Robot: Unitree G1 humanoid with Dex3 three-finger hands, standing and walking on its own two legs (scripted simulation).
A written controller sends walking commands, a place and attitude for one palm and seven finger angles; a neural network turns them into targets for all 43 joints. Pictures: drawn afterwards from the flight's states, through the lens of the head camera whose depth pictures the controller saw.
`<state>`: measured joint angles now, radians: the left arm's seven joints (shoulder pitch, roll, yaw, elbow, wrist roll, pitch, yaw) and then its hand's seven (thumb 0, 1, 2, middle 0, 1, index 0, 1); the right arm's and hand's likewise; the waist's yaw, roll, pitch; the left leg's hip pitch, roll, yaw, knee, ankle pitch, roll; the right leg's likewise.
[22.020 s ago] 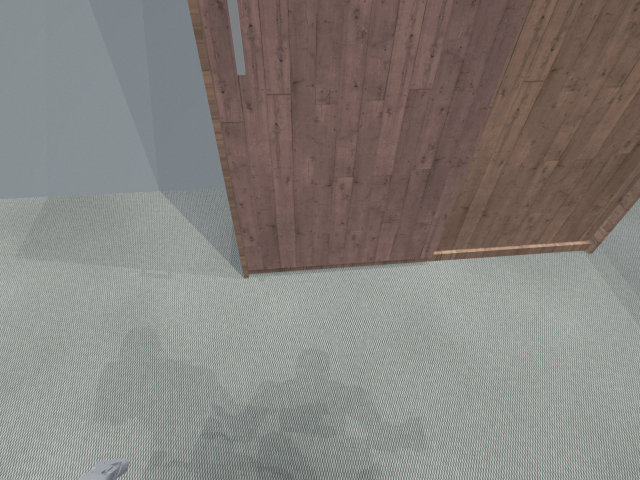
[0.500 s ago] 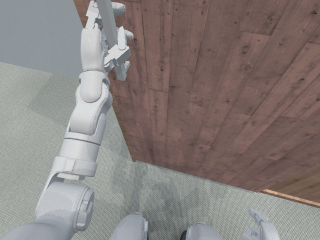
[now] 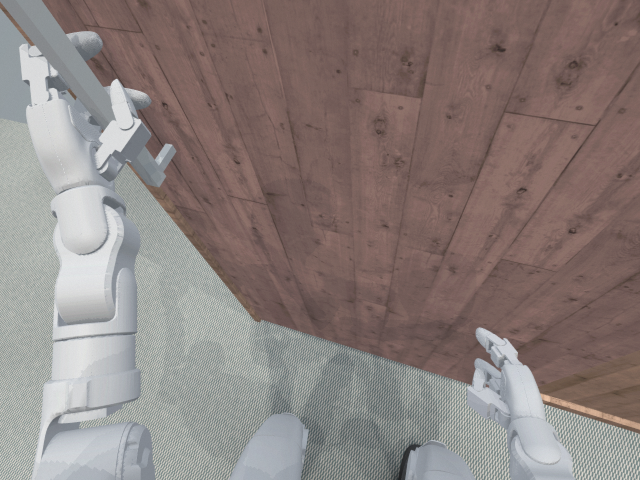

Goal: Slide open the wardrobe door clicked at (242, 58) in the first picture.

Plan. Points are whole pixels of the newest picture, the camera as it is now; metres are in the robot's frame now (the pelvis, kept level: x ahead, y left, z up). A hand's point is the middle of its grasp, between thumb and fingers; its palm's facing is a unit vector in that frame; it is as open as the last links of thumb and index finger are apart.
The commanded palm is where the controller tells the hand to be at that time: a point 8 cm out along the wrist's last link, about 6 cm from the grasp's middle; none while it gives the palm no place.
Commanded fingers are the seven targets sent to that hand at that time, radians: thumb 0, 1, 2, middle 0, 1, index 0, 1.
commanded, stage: step sideways, sliding the door along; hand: left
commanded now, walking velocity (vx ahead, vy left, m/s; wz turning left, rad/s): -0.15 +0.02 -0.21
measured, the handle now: (108, 89) +0.42 +0.28 +0.21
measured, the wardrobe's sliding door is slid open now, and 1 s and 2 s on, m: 0.01 0.16 0.30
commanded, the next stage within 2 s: none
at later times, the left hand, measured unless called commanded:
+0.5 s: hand (199, 146) +0.36 +0.17 +0.20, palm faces +0.20 -0.97 +0.13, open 6.5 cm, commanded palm +0.32 +0.14 +0.18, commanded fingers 0.00 0.90 0.90 -0.45 -1.40 -0.45 -1.40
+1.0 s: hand (277, 163) +0.35 +0.10 +0.20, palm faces +0.27 -0.96 -0.03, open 6.7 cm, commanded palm +0.31 +0.07 +0.19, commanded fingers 0.00 0.90 0.90 -0.45 -1.40 -0.45 -1.40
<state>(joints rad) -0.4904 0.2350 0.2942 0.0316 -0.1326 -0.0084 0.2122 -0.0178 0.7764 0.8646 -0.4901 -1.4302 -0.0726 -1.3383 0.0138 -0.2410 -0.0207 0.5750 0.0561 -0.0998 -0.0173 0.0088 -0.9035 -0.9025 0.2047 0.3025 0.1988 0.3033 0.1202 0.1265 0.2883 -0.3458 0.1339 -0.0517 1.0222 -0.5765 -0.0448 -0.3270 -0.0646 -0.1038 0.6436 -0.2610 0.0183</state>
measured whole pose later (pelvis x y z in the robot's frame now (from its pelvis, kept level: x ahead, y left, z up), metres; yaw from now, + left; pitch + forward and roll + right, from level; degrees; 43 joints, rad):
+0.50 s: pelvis +0.05 +0.03 +0.03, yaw -4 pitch -1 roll -5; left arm -0.10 0.03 -0.05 -0.40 -0.03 -0.02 0.20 0.03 0.79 0.83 -0.38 -1.41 -0.16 -1.21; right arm 0.14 -0.14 0.05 0.49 0.02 -0.14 0.04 0.01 -0.90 -0.90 0.20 0.30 0.20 0.30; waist 0.16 0.03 0.18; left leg -0.11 0.08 0.15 0.47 -0.34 0.05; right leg -0.41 -0.02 -0.08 0.99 -0.37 0.02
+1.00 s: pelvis +0.05 -0.06 +0.00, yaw -3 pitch -2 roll +0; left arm -0.02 0.09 0.08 -0.43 -0.04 -0.05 0.19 -0.01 0.81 0.87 -0.44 -1.41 -0.06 -1.21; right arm 0.10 -0.21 0.01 0.55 0.03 -0.07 0.02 0.01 -0.91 -0.90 0.20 0.30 0.22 0.31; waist 0.11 0.04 0.18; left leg -0.32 0.05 0.01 1.01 -0.59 -0.03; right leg -0.35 0.05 -0.14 0.59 -0.22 -0.12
